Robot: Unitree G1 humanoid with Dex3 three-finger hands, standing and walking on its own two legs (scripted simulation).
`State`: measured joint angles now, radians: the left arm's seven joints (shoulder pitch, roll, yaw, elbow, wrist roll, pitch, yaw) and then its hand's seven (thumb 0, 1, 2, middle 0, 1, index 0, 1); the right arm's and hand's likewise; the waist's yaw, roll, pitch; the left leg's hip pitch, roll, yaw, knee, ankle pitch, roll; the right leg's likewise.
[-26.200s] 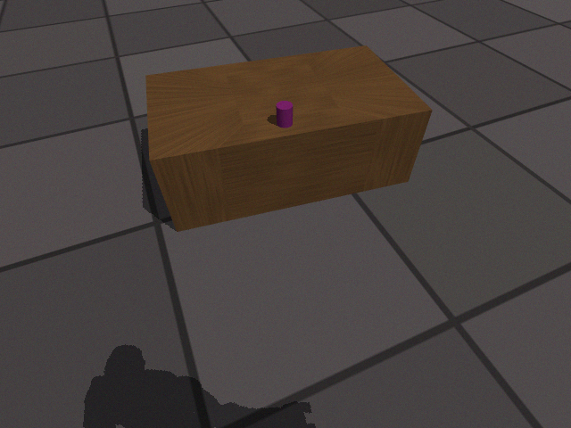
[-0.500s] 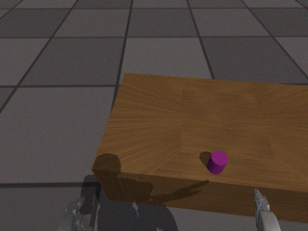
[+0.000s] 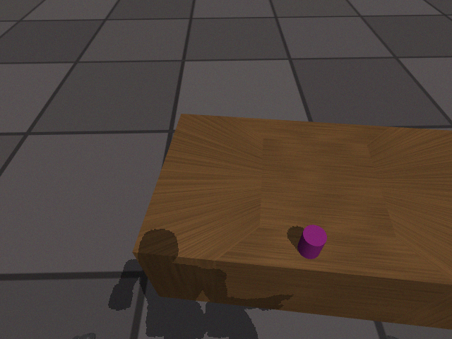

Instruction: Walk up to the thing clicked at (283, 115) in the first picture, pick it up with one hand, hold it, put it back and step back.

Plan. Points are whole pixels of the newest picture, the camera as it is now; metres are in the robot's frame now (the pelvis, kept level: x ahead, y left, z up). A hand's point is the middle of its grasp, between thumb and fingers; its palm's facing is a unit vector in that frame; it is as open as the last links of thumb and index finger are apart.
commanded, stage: stand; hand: right
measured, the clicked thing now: (311, 242) +0.44 -0.21 -0.28
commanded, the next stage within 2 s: none
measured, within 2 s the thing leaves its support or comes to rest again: neither
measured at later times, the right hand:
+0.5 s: hand out of the picture +0.05 -0.25 -0.12, palm faces -0.04 +0.94 -0.35, open 7.4 cm
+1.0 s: hand out of the picture +0.05 -0.25 -0.12, palm faces -0.04 +0.94 -0.35, open 7.4 cm
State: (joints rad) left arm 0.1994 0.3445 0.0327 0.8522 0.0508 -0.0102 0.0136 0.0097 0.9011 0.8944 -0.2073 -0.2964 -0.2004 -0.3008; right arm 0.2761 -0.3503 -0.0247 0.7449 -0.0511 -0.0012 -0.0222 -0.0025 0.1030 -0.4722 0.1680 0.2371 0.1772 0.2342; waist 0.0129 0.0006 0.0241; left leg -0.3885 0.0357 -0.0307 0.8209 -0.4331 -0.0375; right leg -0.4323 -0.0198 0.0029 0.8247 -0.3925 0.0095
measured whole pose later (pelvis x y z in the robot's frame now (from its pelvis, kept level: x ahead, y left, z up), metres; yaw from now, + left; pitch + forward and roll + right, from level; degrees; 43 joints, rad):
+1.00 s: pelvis -0.01 +0.00 +0.04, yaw +0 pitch -4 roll +0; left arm 0.12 0.33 0.01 1.18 0.02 -0.01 0.00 0.01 0.90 0.89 -0.21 -0.30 -0.20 -0.30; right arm 0.15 -0.33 0.01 1.15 -0.02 0.00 -0.01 0.01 -0.91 -0.90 0.20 0.30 0.21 0.30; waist 0.01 0.00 0.06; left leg -0.12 0.04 -0.03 0.39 -0.20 -0.04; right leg -0.14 -0.02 -0.01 0.37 -0.16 0.02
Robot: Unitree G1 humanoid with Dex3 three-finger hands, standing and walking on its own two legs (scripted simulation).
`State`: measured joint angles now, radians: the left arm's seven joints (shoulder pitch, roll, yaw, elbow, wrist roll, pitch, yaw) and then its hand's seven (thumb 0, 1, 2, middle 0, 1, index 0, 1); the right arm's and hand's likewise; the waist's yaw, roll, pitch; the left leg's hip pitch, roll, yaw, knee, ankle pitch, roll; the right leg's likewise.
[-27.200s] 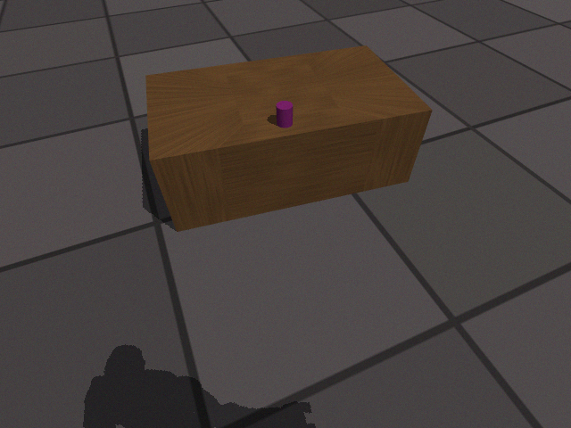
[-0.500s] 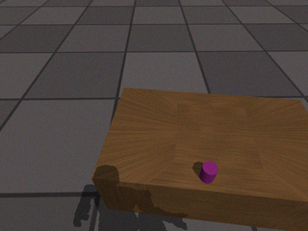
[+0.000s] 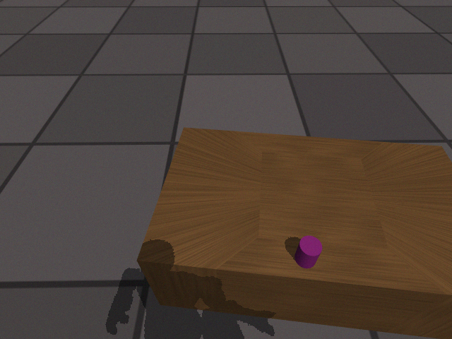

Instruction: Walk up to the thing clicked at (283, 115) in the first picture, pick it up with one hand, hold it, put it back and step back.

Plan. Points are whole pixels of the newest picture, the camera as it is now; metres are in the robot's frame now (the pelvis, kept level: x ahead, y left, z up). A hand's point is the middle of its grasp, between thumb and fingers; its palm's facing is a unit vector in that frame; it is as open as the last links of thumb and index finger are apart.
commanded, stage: stand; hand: right
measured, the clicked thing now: (307, 252) +0.45 -0.22 -0.32
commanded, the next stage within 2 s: step back in 1.26 s
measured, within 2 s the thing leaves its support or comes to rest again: neither
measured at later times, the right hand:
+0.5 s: hand out of the picture +0.07 -0.25 -0.16, palm faces -0.04 +0.94 -0.35, open 7.4 cm
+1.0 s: hand out of the picture +0.09 -0.25 -0.16, palm faces -0.04 +0.94 -0.35, open 7.4 cm
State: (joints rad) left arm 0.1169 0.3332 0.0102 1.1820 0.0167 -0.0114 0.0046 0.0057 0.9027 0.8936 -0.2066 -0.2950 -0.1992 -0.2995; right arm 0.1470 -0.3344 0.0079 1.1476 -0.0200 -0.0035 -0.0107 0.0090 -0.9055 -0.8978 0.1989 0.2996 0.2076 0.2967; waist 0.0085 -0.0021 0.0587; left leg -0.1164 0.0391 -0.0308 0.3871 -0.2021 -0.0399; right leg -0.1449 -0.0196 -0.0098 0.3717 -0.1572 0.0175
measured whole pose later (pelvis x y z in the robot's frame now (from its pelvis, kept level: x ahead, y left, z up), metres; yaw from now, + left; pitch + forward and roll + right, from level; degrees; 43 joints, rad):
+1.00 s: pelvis +0.02 +0.00 +0.00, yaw +0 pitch -3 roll +0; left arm 0.10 0.34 0.01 1.16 0.01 -0.01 0.00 0.01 0.90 0.89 -0.21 -0.29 -0.20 -0.30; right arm 0.11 -0.35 0.01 1.14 -0.01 -0.01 -0.01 0.01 -0.91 -0.90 0.20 0.30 0.21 0.30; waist 0.00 0.01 0.06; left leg -0.09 0.03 -0.03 0.34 -0.21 -0.03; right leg -0.12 -0.03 -0.01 0.34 -0.17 0.02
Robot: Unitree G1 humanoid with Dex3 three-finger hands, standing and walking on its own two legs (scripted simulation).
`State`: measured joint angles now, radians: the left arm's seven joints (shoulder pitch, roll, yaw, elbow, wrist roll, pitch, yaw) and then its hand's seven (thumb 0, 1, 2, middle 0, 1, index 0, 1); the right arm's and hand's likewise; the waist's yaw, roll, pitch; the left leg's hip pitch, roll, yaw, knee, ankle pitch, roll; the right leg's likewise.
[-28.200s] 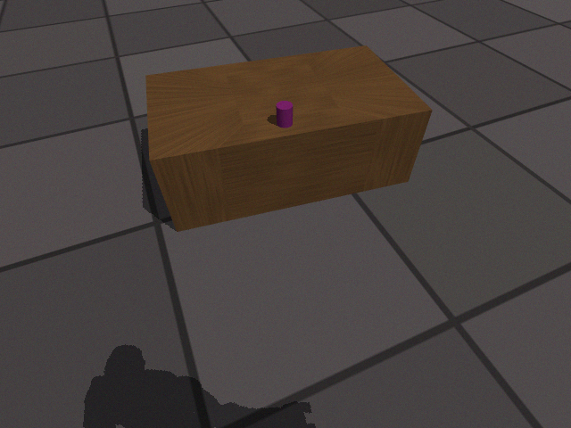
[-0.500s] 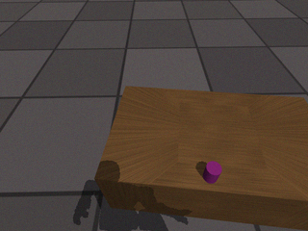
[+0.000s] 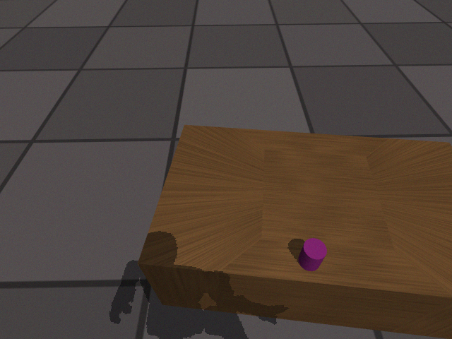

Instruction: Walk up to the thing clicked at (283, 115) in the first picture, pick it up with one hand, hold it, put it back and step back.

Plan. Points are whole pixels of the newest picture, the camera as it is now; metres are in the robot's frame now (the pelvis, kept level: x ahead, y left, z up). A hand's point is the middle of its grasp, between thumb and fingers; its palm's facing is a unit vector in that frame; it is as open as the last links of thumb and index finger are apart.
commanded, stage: stand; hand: right
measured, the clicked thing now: (311, 254) +0.42 -0.23 -0.32
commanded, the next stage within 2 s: step back in 0.26 s
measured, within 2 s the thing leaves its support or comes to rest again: neither
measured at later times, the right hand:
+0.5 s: hand out of the picture +0.05 -0.27 -0.17, palm faces -0.02 +0.92 -0.39, open 7.4 cm
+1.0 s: hand out of the picture -0.04 -0.25 -0.17, palm faces +0.03 +0.91 -0.41, open 7.4 cm
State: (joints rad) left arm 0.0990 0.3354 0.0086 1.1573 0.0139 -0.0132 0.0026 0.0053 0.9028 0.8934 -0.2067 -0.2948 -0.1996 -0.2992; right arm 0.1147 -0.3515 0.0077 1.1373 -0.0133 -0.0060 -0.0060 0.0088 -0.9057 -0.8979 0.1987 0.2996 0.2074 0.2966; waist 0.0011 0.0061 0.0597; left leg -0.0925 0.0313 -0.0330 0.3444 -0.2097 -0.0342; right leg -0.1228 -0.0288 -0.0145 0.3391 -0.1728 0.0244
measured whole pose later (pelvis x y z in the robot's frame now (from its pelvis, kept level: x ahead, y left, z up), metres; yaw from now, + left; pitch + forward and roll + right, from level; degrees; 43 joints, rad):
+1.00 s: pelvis -0.13 +0.03 -0.03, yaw -5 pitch -1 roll +0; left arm 0.18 0.40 0.08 0.92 0.02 0.04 0.01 0.01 0.90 0.89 -0.21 -0.29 -0.20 -0.30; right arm 0.09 -0.37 -0.04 0.87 -0.03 0.03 -0.01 0.01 -0.90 -0.90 0.20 0.30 0.21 0.30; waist 0.00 -0.03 0.18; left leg -0.45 0.05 0.05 0.62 -0.15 0.01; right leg -0.25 0.02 0.09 0.76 -0.47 0.02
